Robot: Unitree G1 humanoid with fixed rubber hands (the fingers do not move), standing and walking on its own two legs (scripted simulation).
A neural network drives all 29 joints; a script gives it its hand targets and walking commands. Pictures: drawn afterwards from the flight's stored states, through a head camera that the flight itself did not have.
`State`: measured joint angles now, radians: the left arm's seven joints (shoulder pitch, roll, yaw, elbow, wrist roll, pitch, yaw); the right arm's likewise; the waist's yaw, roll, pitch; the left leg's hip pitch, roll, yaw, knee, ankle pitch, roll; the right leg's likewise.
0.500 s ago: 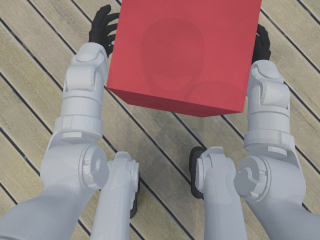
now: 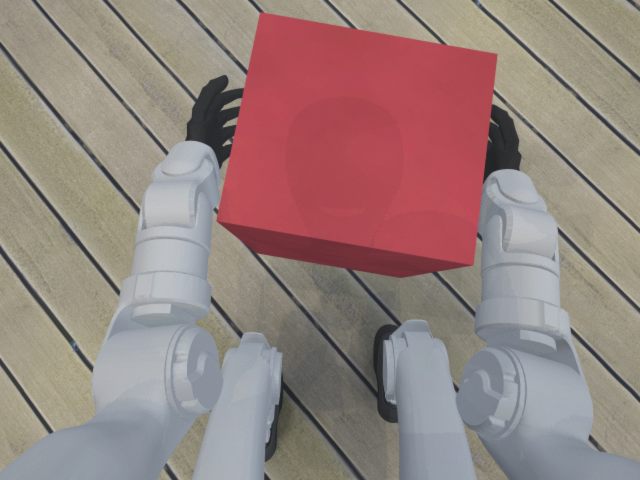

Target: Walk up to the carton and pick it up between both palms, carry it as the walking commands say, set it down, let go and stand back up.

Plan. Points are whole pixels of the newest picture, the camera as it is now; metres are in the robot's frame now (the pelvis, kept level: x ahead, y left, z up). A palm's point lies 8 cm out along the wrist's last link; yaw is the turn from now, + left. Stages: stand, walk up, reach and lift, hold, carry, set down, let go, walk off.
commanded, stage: reach and lift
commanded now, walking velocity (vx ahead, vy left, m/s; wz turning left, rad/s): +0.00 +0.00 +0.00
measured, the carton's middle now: (347, 178) +0.49 -0.04 -0.14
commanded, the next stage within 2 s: none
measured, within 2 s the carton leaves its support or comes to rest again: neither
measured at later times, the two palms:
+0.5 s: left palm (180, 136) +0.48 +0.13 +0.01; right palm (532, 172) +0.44 -0.20 +0.00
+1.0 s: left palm (140, 127) +0.45 +0.13 +0.08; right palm (585, 170) +0.42 -0.20 +0.07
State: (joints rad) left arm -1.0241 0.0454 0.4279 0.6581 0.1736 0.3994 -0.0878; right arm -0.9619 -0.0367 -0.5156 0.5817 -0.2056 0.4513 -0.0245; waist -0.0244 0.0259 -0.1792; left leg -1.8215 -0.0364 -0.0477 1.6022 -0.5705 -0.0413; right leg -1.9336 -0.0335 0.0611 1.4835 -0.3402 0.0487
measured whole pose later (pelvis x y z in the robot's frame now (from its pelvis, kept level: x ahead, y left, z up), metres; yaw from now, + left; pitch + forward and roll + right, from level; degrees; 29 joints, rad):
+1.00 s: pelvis +0.03 +0.00 +0.13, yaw -1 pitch +34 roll +0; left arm -0.70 -0.05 0.41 0.52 0.21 0.39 -0.15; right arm -0.64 0.08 -0.49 0.43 -0.24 0.45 0.02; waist -0.01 0.03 -0.17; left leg -1.26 -0.01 -0.06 1.10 -0.44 -0.03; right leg -1.35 -0.03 0.03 0.99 -0.23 0.04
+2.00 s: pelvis +0.07 -0.01 +0.23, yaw -1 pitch +11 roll +0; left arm -0.35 -0.10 0.30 0.35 0.25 0.45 -0.19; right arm -0.30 0.13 -0.36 0.25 -0.27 0.53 0.04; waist -0.03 0.02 -0.04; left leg -0.40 0.01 -0.06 0.44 -0.23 -0.03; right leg -0.50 -0.03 0.02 0.38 -0.07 0.03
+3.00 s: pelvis +0.08 -0.01 +0.23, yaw -1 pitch -5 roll +0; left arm -0.23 -0.11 0.23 0.14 0.22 0.69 -0.13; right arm -0.25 0.07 -0.23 0.16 -0.23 0.75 0.04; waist 0.00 0.03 0.07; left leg 0.00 0.02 -0.06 0.31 -0.22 -0.03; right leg -0.11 -0.02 0.01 0.28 -0.07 0.03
